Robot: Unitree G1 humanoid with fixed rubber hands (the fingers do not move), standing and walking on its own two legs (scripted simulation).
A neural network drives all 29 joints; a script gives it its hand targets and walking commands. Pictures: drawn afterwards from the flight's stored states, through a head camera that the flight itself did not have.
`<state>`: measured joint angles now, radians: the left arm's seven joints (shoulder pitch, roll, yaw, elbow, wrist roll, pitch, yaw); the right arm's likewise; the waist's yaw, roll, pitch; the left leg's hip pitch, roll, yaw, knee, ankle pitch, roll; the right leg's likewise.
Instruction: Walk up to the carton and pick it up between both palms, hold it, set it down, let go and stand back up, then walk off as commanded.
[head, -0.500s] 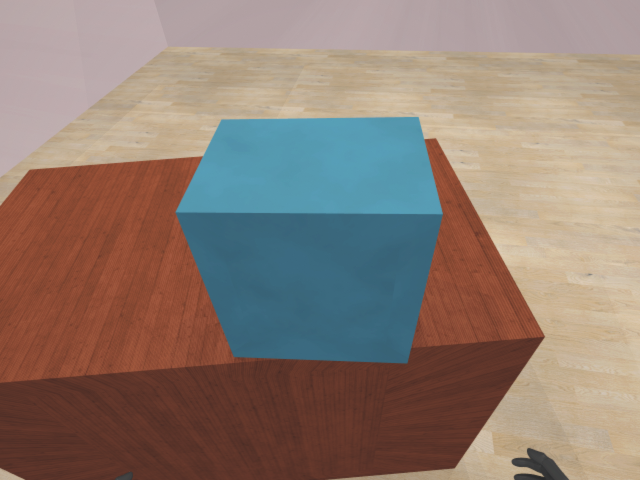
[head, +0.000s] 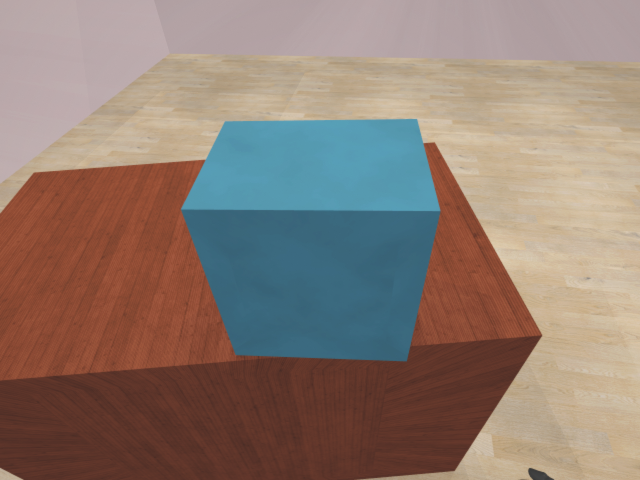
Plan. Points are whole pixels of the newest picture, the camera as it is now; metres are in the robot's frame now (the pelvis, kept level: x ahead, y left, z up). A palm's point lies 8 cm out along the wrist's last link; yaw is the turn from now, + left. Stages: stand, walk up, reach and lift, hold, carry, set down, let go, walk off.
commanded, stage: stand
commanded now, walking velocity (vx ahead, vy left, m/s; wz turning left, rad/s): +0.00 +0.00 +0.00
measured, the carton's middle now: (319, 246) +0.43 +0.03 +0.08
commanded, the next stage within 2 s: walk off in 0.62 s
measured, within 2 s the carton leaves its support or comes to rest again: neither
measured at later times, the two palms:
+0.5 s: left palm out of the picture +0.05 +0.30 -0.10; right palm out of the picture +0.09 -0.27 -0.11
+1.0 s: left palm out of the picture +0.02 +0.30 -0.10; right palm out of the picture +0.04 -0.29 -0.13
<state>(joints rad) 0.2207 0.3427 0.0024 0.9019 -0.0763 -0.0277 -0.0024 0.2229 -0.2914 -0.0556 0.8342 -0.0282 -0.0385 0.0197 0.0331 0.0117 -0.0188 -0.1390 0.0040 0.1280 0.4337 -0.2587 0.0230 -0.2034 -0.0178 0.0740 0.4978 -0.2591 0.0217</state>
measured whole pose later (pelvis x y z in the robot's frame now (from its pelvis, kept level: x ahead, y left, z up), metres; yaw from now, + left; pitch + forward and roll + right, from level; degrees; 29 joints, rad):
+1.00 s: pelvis -0.04 -0.01 -0.01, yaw +0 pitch -5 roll +2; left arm 0.22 0.36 0.05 0.88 -0.08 0.04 0.01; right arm 0.21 -0.30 -0.07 0.91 -0.02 0.01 -0.01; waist 0.03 0.01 0.12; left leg -0.18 0.01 0.13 0.49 -0.23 0.03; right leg -0.28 -0.01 0.07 0.77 -0.35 -0.02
